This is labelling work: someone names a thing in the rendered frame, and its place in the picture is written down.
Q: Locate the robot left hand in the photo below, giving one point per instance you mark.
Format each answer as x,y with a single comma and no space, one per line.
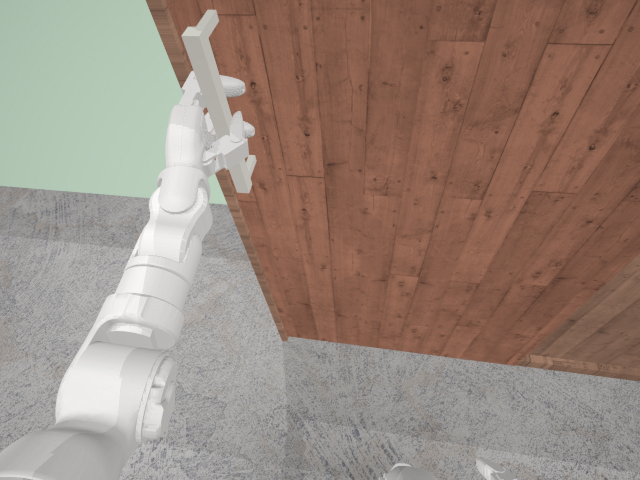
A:
190,132

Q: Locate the right robot shin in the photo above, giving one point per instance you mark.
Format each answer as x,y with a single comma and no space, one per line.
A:
400,464

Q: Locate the handle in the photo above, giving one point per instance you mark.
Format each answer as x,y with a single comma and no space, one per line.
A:
197,44

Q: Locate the left robot forearm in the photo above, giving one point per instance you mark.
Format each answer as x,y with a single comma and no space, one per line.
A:
146,309

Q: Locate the wardrobe door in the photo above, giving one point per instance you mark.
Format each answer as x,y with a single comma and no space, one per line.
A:
445,177
606,328

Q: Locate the robot right hand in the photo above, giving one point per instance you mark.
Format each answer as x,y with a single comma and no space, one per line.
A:
492,471

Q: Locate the left robot upper arm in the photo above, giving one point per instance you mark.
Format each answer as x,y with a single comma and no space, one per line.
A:
117,397

